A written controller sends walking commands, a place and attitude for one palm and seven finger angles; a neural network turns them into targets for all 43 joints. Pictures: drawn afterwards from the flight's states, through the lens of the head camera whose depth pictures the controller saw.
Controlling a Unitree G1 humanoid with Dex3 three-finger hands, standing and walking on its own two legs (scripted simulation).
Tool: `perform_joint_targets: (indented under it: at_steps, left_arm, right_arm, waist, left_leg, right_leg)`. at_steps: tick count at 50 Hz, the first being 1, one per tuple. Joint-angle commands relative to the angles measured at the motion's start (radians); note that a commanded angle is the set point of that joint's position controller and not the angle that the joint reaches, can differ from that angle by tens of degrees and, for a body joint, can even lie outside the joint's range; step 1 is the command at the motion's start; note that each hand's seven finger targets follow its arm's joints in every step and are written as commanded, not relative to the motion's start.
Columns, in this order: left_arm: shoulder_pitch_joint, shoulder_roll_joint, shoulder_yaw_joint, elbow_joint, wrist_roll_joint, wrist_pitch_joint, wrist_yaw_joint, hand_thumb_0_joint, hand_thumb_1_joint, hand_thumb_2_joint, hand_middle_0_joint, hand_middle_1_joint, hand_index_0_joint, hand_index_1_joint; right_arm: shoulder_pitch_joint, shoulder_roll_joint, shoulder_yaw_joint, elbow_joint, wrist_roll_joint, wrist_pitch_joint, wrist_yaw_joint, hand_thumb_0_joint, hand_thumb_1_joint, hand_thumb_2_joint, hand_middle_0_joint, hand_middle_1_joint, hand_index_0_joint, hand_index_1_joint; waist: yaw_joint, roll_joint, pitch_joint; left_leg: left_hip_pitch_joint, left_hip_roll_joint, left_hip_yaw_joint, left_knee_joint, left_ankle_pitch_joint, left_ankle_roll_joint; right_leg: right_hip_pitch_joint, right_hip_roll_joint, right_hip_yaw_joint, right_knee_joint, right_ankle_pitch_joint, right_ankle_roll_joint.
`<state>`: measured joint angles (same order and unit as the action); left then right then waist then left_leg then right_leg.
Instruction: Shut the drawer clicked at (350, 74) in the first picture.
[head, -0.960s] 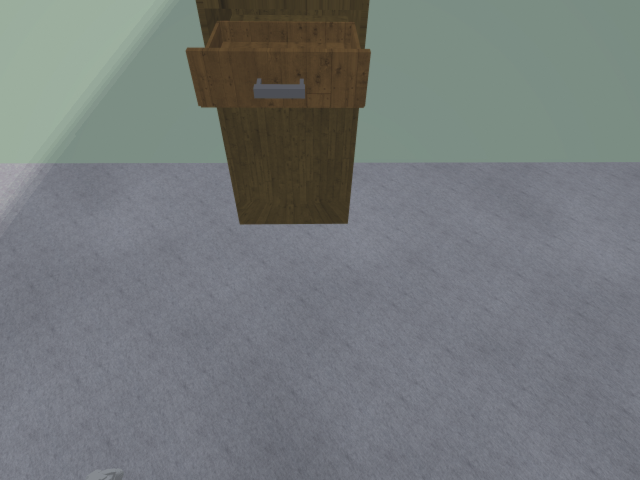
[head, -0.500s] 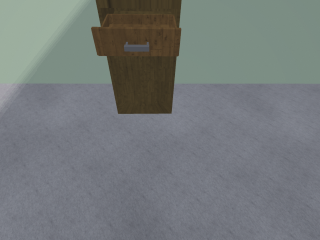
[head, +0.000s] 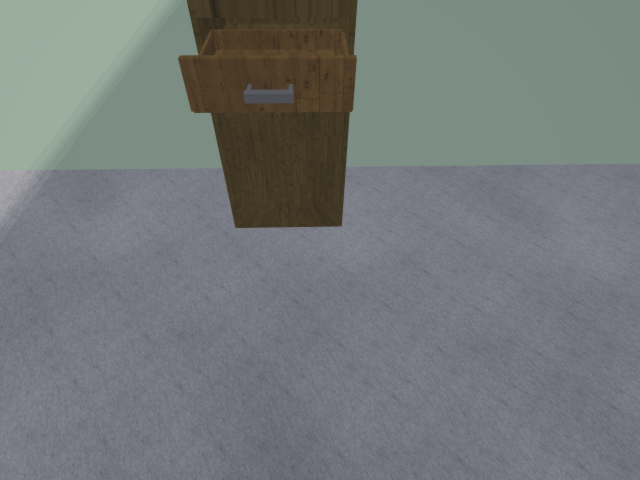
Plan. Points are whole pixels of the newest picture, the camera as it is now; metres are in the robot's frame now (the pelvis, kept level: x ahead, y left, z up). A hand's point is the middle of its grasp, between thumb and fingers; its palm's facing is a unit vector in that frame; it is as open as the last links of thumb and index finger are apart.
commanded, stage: look at it before walking up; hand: left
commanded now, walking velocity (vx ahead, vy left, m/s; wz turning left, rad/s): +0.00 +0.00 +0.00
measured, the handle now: (269, 92) +0.97 +0.18 +0.02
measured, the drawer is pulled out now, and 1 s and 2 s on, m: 0.28 0.28 0.28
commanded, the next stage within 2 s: walk to a spot facing it in 0.48 s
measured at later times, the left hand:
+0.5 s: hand out of the picture +0.07 +0.25 -0.15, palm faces -0.02 -0.94 -0.33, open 7.4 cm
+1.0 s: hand out of the picture +0.08 +0.18 -0.19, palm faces -0.11 -0.98 -0.16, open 7.4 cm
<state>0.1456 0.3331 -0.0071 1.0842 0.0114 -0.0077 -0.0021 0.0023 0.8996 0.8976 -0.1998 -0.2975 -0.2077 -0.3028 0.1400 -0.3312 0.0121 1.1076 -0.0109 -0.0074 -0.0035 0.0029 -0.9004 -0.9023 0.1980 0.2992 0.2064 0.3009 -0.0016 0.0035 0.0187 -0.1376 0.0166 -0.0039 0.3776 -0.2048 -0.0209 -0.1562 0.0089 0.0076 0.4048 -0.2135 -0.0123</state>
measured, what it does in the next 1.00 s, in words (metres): lifts its right foot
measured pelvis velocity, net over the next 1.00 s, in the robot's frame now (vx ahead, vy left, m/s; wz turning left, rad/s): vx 0.08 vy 0.00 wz -0.14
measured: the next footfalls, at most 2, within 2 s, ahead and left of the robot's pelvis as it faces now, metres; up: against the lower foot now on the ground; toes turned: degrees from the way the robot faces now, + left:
right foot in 1.08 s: +0.17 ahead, -0.14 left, +0.00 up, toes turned -15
left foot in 1.44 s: +0.40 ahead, +0.09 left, +0.00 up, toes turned +0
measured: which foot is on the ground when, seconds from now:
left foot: down 0.00-1.00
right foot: down 0.00-0.86, up 0.88-1.00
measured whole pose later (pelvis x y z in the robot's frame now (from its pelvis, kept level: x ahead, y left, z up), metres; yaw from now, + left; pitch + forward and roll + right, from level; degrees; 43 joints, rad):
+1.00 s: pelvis +0.08 +0.00 -0.01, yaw -8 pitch -1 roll +0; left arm 0.34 0.17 0.03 1.10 0.02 0.01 -0.03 0.01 0.90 0.90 -0.20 -0.30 -0.20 -0.30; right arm 0.41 -0.16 -0.02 1.13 -0.03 -0.06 -0.02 0.00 -0.90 -0.90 0.20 0.30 0.20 0.30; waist -0.02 -0.01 0.03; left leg -0.04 0.05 0.13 0.46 -0.40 -0.02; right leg -0.38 -0.03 -0.06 0.83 -0.45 -0.04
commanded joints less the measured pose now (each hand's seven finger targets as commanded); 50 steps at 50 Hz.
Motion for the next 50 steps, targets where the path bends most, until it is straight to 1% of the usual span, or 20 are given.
perform_joint_targets:
  at_steps: [1, 14, 29, 30, 31, 33, 34, 36, 37, 39, 40, 41, 42, 43, 44, 45, 46, 47, 48, 50]
  left_arm:
    - [-0.043, 0.209, 0.041, -0.069, -0.002, -0.021, 0.014, 0.000, 0.900, 0.900, -0.200, -0.300, -0.200, -0.300]
    - [-0.037, 0.207, 0.043, -0.069, -0.002, -0.024, 0.015, 0.000, 0.900, 0.900, -0.200, -0.300, -0.200, -0.300]
    - [-0.032, 0.207, 0.042, -0.064, -0.001, -0.023, 0.015, 0.000, 0.900, 0.900, -0.200, -0.300, -0.200, -0.300]
    - [0.007, 0.127, 0.026, -0.044, -0.004, -0.014, 0.017, 0.000, 0.900, 0.900, -0.200, -0.300, -0.200, -0.300]
    - [0.044, 0.086, 0.017, -0.029, -0.001, -0.001, 0.017, 0.000, 0.900, 0.900, -0.200, -0.300, -0.200, -0.300]
    - [0.085, 0.095, 0.025, -0.024, 0.006, 0.011, 0.008, 0.000, 0.900, 0.900, -0.200, -0.300, -0.200, -0.300]
    - [0.101, 0.100, 0.032, -0.031, 0.008, 0.014, 0.004, 0.000, 0.900, 0.900, -0.200, -0.300, -0.200, -0.300]
    - [0.127, 0.101, 0.045, -0.043, 0.007, 0.012, -0.002, 0.000, 0.900, 0.900, -0.200, -0.300, -0.200, -0.300]
    - [0.141, 0.097, 0.049, -0.047, 0.006, 0.010, -0.003, 0.000, 0.900, 0.900, -0.200, -0.300, -0.200, -0.300]
    - [0.150, 0.073, 0.056, -0.060, 0.004, 0.003, -0.007, 0.000, 0.900, 0.900, -0.200, -0.300, -0.200, -0.300]
    - [0.147, 0.053, 0.057, -0.065, 0.004, -0.001, -0.009, 0.000, 0.900, 0.900, -0.200, -0.300, -0.200, -0.300]
    - [0.138, 0.027, 0.056, -0.076, 0.006, -0.006, -0.011, 0.000, 0.900, 0.900, -0.200, -0.300, -0.200, -0.300]
    - [0.116, 0.001, 0.055, -0.092, 0.008, -0.012, -0.015, 0.000, 0.900, 0.900, -0.200, -0.300, -0.200, -0.300]
    - [0.065, -0.033, 0.052, -0.122, 0.009, -0.020, -0.014, 0.000, 0.900, 0.900, -0.200, -0.300, -0.200, -0.300]
    - [0.014, -0.036, 0.053, -0.143, 0.011, -0.025, -0.014, 0.000, 0.900, 0.900, -0.200, -0.300, -0.200, -0.300]
    - [-0.004, -0.046, 0.057, -0.150, 0.012, -0.031, -0.017, 0.000, 0.900, 0.900, -0.200, -0.300, -0.200, -0.300]
    - [0.001, -0.062, 0.058, -0.147, 0.010, -0.034, -0.021, 0.000, 0.900, 0.900, -0.200, -0.300, -0.200, -0.300]
    - [0.009, -0.072, 0.060, -0.142, 0.008, -0.034, -0.026, 0.000, 0.900, 0.900, -0.200, -0.300, -0.200, -0.300]
    - [0.048, -0.097, 0.060, -0.130, 0.006, -0.032, -0.031, 0.000, 0.900, 0.900, -0.200, -0.300, -0.200, -0.300]
    - [0.143, -0.123, 0.062, -0.088, 0.008, -0.030, -0.036, 0.000, 0.900, 0.900, -0.200, -0.300, -0.200, -0.300]
  right_arm:
    - [-0.049, -0.202, -0.041, -0.060, 0.000, -0.024, -0.009, 0.000, -0.900, -0.900, 0.200, 0.300, 0.200, 0.300]
    - [-0.055, -0.200, -0.041, -0.063, 0.002, -0.026, -0.010, 0.000, -0.900, -0.900, 0.200, 0.300, 0.200, 0.300]
    - [-0.051, -0.202, -0.040, -0.058, 0.003, -0.025, -0.010, 0.000, -0.900, -0.900, 0.200, 0.300, 0.200, 0.300]
    - [-0.022, -0.122, -0.021, -0.039, -0.002, -0.016, -0.008, 0.000, -0.900, -0.900, 0.200, 0.300, 0.200, 0.300]
    - [0.017, -0.076, -0.011, -0.026, -0.006, -0.006, -0.004, 0.000, -0.900, -0.900, 0.200, 0.300, 0.200, 0.300]
    - [0.046, -0.072, -0.018, -0.025, -0.012, 0.004, 0.000, 0.000, -0.900, -0.900, 0.200, 0.300, 0.200, 0.300]
    - [0.056, -0.069, -0.023, -0.031, -0.015, 0.004, 0.001, 0.000, -0.900, -0.900, 0.200, 0.300, 0.200, 0.300]
    - [0.084, -0.058, -0.029, -0.041, -0.015, -0.003, 0.001, 0.000, -0.900, -0.900, 0.200, 0.300, 0.200, 0.300]
    - [0.102, -0.053, -0.034, -0.042, -0.014, -0.007, 0.000, 0.000, -0.900, -0.900, 0.200, 0.300, 0.200, 0.300]
    - [0.146, -0.044, -0.041, -0.044, -0.013, -0.020, -0.002, 0.000, -0.900, -0.900, 0.200, 0.300, 0.200, 0.300]
    - [0.172, -0.045, -0.045, -0.041, -0.012, -0.027, -0.004, 0.000, -0.900, -0.900, 0.200, 0.300, 0.200, 0.300]
    - [0.211, -0.059, -0.051, -0.035, -0.012, -0.033, -0.007, 0.000, -0.900, -0.900, 0.200, 0.300, 0.200, 0.300]
    - [0.260, -0.089, -0.065, -0.023, -0.011, -0.035, -0.009, 0.000, -0.900, -0.900, 0.200, 0.300, 0.200, 0.300]
    - [0.315, -0.100, -0.076, -0.014, -0.010, -0.044, -0.015, 0.000, -0.900, -0.900, 0.200, 0.300, 0.200, 0.300]
    - [0.354, -0.079, -0.077, -0.005, -0.010, -0.054, -0.019, 0.000, -0.900, -0.900, 0.200, 0.300, 0.200, 0.300]
    - [0.363, -0.054, -0.072, 0.001, -0.012, -0.062, -0.021, 0.000, -0.900, -0.900, 0.200, 0.300, 0.200, 0.300]
    - [0.346, -0.038, -0.069, 0.000, -0.015, -0.068, -0.023, 0.000, -0.900, -0.900, 0.200, 0.300, 0.200, 0.300]
    - [0.325, -0.029, -0.069, 0.000, -0.016, -0.071, -0.024, 0.000, -0.900, -0.900, 0.200, 0.300, 0.200, 0.300]
    - [0.291, -0.036, -0.070, -0.006, -0.018, -0.071, -0.024, 0.000, -0.900, -0.900, 0.200, 0.300, 0.200, 0.300]
    - [0.266, -0.020, -0.068, 0.003, -0.016, -0.069, -0.022, 0.000, -0.900, -0.900, 0.200, 0.300, 0.200, 0.300]
  waist:
    - [0.001, -0.006, -0.026]
    - [0.002, -0.005, -0.047]
    - [0.002, -0.002, -0.041]
    - [0.003, -0.009, -0.049]
    - [0.004, -0.015, -0.040]
    - [0.010, -0.051, 0.040]
    - [0.013, -0.069, 0.078]
    - [0.011, -0.084, 0.111]
    - [0.006, -0.074, 0.115]
    - [-0.007, -0.042, 0.120]
    - [-0.019, -0.010, 0.122]
    - [-0.035, 0.065, 0.117]
    - [-0.052, 0.155, 0.125]
    - [-0.074, 0.225, 0.159]
    - [-0.092, 0.197, 0.188]
    - [-0.085, 0.141, 0.188]
    - [-0.065, 0.123, 0.175]
    - [-0.048, 0.105, 0.156]
    - [-0.021, 0.125, 0.137]
    - [0.021, 0.122, 0.107]
  left_leg:
    - [-0.008, 0.096, -0.084, -0.061, 0.080, 0.043]
    - [0.012, 0.103, -0.081, -0.062, 0.127, 0.043]
    - [0.017, 0.106, -0.082, -0.076, 0.120, 0.042]
    - [0.021, 0.103, -0.061, -0.065, 0.070, 0.030]
    - [0.007, 0.090, -0.045, -0.048, -0.044, 0.023]
    - [-0.073, 0.062, -0.023, -0.011, -0.268, 0.028]
    - [-0.111, 0.052, -0.012, 0.013, -0.313, 0.028]
    - [-0.146, 0.043, 0.008, 0.072, -0.314, 0.032]
    - [-0.142, 0.045, 0.010, 0.089, -0.316, 0.038]
    - [-0.111, 0.066, -0.010, 0.084, -0.316, 0.053]
    - [-0.070, 0.095, -0.044, 0.048, -0.327, 0.069]
    - [-0.007, 0.149, -0.114, -0.016, -0.351, 0.097]
    - [0.051, 0.240, -0.235, -0.108, -0.415, 0.146]
    - [0.123, 0.343, -0.349, -0.192, -0.367, 0.212]
    - [0.171, 0.388, -0.364, -0.207, -0.202, 0.253]
    - [0.190, 0.396, -0.316, -0.183, -0.029, 0.261]
    - [0.177, 0.385, -0.245, -0.160, 0.090, 0.247]
    - [0.144, 0.369, -0.188, -0.144, 0.131, 0.228]
    - [0.089, 0.338, -0.109, -0.139, 0.113, 0.199]
    - [-0.028, 0.261, 0.017, -0.069, 0.101, 0.149]
  right_leg:
    - [-0.017, -0.124, 0.121, -0.095, 0.072, -0.023]
    - [0.008, -0.125, 0.116, -0.089, 0.151, -0.023]
    - [0.013, -0.125, 0.114, -0.102, 0.138, -0.020]
    - [0.011, -0.122, 0.113, -0.106, 0.073, -0.009]
    - [0.000, -0.114, 0.121, -0.105, -0.073, -0.007]
    - [-0.061, -0.111, 0.175, -0.137, -0.328, -0.028]
    - [-0.088, -0.115, 0.205, -0.149, -0.399, -0.042]
    - [-0.111, -0.126, 0.248, -0.143, -0.435, -0.075]
    - [-0.124, -0.125, 0.253, -0.129, -0.435, -0.088]
    - [-0.169, -0.104, 0.239, -0.070, -0.398, -0.098]
    - [-0.213, -0.075, 0.204, -0.007, -0.356, -0.091]
    - [-0.280, -0.030, 0.144, 0.100, -0.307, -0.075]
    - [-0.368, 0.026, 0.050, 0.254, -0.263, -0.052]
    - [-0.496, 0.024, -0.024, 0.402, -0.256, -0.030]
    - [-0.581, -0.027, -0.008, 0.514, -0.293, -0.025]
    - [-0.601, -0.070, 0.002, 0.545, -0.292, -0.023]
    - [-0.567, -0.095, -0.003, 0.524, -0.285, -0.020]
    - [-0.498, -0.103, -0.017, 0.470, -0.280, -0.022]
    - [-0.400, -0.100, -0.049, 0.404, -0.247, -0.022]
    - [-0.159, -0.045, -0.139, 0.259, -0.097, -0.024]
